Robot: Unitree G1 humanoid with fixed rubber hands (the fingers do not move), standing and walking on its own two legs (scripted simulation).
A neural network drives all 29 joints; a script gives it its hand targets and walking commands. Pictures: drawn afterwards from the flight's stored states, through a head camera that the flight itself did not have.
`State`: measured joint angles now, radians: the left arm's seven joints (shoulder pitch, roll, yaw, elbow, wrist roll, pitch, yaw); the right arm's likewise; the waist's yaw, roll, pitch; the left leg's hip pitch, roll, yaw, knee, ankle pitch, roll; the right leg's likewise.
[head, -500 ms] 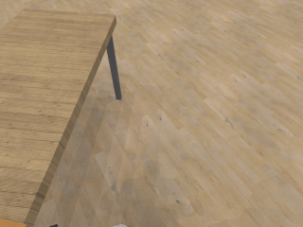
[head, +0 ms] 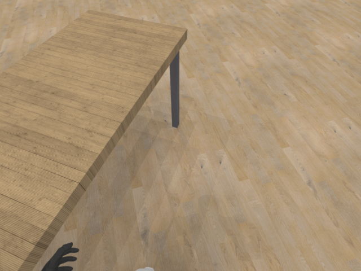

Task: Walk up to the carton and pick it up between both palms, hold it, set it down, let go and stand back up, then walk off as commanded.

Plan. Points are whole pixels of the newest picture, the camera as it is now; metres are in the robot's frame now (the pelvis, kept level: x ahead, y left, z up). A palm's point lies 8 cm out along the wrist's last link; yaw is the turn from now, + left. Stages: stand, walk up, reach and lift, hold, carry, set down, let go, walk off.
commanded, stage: walk up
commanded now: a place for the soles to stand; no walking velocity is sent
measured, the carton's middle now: out of the picture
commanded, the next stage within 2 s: none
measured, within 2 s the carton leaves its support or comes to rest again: neither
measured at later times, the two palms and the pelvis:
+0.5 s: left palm out of the picture +0.05 +0.26 -0.08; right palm (316, 257) +0.17 -0.31 -0.10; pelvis +0.01 -0.05 +0.01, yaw +15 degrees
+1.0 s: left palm out of the picture -0.13 +0.25 -0.06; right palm (293, 263) +0.16 -0.25 -0.11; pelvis -0.08 -0.06 +0.01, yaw +31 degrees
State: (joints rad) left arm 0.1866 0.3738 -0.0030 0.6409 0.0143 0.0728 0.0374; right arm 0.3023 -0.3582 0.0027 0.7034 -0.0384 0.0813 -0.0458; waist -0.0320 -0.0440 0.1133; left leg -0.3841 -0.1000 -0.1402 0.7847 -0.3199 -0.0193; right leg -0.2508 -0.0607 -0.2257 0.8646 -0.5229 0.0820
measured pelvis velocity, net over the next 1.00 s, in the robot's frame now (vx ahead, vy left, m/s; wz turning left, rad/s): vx -0.08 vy -0.06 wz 0.53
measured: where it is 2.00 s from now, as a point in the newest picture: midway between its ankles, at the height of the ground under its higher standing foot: outside the picture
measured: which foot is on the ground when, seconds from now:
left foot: down 0.00-0.18, up 0.20-0.50, down 0.52-0.68, up 0.70-1.00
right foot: down 0.00-0.02, up 0.04-0.14, down 0.16-1.00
